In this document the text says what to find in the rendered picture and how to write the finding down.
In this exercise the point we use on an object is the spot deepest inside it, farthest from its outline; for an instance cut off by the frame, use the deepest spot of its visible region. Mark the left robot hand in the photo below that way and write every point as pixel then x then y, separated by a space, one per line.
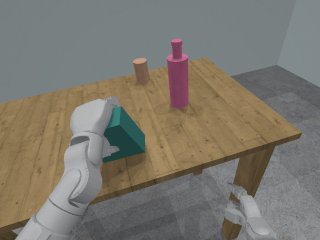
pixel 94 117

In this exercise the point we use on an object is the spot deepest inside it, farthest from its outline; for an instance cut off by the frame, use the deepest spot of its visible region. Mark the table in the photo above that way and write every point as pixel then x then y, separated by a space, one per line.
pixel 223 121

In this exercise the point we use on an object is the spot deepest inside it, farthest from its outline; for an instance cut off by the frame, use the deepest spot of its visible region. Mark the right robot hand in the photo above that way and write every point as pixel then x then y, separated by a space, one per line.
pixel 239 213

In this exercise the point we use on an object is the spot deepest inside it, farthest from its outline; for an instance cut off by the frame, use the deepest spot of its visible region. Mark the sponge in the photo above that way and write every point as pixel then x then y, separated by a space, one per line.
pixel 125 134

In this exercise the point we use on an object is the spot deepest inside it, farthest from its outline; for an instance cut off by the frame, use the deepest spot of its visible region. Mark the right robot forearm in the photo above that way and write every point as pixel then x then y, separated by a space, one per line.
pixel 256 228

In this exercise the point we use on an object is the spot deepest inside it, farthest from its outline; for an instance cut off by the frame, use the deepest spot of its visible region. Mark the left robot forearm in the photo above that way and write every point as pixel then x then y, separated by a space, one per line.
pixel 80 184

